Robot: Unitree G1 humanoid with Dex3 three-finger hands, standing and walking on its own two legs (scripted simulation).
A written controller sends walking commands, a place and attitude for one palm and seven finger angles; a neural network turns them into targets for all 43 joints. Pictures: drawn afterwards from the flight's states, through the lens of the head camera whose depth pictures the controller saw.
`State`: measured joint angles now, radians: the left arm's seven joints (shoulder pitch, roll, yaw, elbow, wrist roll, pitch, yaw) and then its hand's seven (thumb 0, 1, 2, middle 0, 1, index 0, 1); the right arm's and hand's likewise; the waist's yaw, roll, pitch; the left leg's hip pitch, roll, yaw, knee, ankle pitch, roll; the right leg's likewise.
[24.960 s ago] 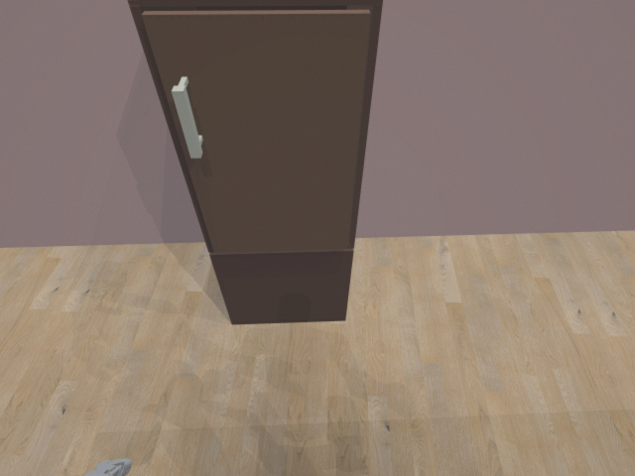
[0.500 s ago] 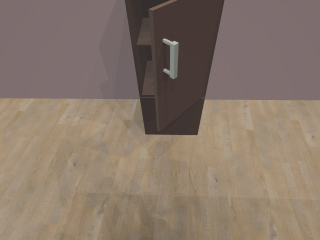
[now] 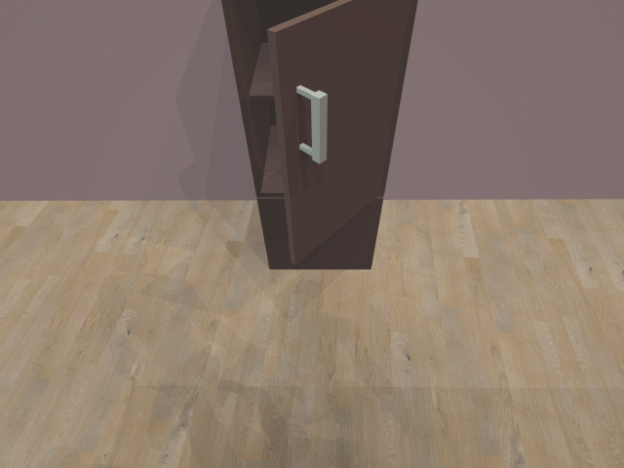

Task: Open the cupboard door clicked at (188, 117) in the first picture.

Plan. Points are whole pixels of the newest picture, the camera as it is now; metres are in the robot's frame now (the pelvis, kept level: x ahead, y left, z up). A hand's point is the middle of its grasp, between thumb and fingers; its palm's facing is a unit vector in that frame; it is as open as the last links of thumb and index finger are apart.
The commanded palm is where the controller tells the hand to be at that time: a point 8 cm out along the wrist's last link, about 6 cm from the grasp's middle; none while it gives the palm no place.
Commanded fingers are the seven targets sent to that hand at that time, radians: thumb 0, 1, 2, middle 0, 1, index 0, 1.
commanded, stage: look to check the result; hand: left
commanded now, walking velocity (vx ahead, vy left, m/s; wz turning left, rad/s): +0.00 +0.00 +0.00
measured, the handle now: (311, 125) +0.67 +0.04 +0.08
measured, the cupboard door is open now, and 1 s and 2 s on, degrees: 47 47 47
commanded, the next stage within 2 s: walk to a spot facing it in 0.56 s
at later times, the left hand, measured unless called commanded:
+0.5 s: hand out of the picture +0.09 +0.22 -0.15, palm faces +0.00 -0.94 -0.34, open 7.3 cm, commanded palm none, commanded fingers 0.00 0.90 0.90 -0.20 -0.30 -0.20 -0.30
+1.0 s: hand out of the picture +0.09 +0.19 -0.18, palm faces -0.09 -0.96 -0.26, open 7.3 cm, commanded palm none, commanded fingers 0.00 0.90 0.90 -0.20 -0.30 -0.20 -0.30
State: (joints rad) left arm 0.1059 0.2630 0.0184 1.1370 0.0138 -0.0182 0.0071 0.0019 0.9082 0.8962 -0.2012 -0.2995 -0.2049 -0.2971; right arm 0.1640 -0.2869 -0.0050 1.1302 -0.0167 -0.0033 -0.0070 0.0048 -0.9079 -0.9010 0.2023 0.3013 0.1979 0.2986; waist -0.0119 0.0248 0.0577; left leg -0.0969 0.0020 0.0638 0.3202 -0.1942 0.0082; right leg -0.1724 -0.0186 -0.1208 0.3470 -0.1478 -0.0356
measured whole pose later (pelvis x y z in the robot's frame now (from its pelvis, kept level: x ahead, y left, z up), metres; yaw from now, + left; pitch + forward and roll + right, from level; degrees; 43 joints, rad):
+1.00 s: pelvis +0.02 -0.01 -0.01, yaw -7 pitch -1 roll +0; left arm 0.15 0.23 0.05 1.08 0.02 0.04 0.01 0.00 0.91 0.90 -0.20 -0.30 -0.20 -0.30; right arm 0.18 -0.22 -0.02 1.05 -0.01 0.04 -0.03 0.00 -0.91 -0.90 0.20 0.30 0.20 0.30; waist -0.01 0.01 0.08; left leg -0.14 0.08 0.16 0.47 -0.32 -0.02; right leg -0.24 0.05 -0.03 0.46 -0.21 -0.06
